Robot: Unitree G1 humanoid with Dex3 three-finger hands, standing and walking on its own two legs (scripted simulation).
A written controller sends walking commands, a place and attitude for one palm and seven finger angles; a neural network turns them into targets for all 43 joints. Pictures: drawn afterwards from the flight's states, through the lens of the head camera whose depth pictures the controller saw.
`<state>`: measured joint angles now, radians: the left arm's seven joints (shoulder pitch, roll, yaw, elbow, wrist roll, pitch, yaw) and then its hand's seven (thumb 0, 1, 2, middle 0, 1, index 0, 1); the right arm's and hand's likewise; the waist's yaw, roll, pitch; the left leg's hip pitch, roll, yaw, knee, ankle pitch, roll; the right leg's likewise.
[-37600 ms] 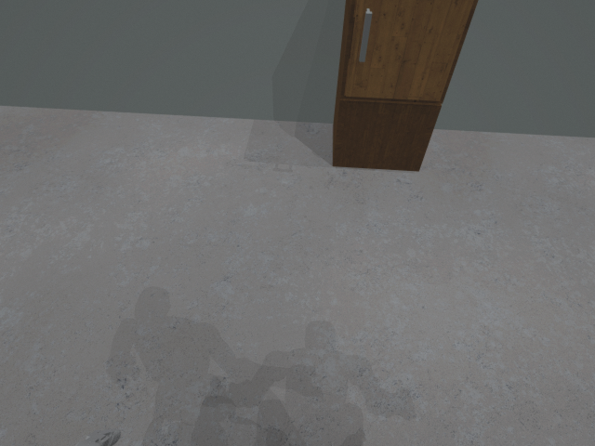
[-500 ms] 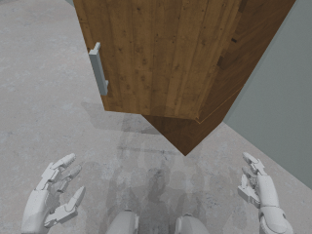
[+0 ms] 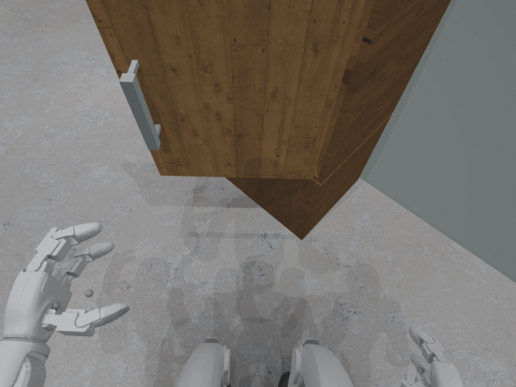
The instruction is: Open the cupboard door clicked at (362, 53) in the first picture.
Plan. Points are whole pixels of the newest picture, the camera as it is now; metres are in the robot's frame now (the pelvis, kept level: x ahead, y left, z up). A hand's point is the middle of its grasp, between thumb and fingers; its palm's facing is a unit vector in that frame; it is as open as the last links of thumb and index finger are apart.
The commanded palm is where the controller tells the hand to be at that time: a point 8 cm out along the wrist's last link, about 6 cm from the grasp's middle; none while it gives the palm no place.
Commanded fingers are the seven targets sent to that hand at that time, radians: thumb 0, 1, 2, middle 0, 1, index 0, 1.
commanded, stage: raise the hand with hooked fingers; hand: left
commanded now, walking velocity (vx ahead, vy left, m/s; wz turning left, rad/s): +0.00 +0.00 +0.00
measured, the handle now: (145, 108) +0.59 +0.25 +0.02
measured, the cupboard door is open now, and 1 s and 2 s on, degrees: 42 42 42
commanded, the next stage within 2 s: move the hooked fingers beside the handle in 1.14 s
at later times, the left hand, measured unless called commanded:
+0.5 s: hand (56, 265) +0.27 +0.30 +0.03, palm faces +0.03 -1.00 -0.06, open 13.9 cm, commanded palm +0.26 +0.35 +0.04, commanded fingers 0.00 -0.50 0.30 -0.30 -1.20 -0.30 -1.20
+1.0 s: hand (62, 249) +0.30 +0.30 +0.03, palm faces +0.02 -1.00 -0.04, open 14.0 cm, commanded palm +0.27 +0.34 +0.04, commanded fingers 0.00 -0.50 0.30 -0.30 -1.20 -0.30 -1.20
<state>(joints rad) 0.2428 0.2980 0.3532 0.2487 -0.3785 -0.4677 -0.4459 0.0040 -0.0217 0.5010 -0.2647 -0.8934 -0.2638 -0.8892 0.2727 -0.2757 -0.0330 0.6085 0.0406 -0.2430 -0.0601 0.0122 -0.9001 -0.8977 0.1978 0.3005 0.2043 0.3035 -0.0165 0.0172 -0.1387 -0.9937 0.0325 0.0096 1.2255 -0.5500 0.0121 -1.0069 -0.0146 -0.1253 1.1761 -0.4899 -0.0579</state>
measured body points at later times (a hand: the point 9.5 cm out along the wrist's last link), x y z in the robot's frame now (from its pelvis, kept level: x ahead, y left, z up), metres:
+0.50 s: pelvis +0.01 +0.03 +0.00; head +0.11 +0.06 +0.44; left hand +0.27 +0.35 +0.04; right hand +0.20 -0.20 -0.08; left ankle +0.02 +0.11 -0.64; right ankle +0.04 -0.09 -0.64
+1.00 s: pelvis +0.01 +0.03 +0.00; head +0.12 +0.05 +0.44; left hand +0.29 +0.35 +0.04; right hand +0.16 -0.23 -0.08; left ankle +0.02 +0.11 -0.64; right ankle +0.04 -0.09 -0.64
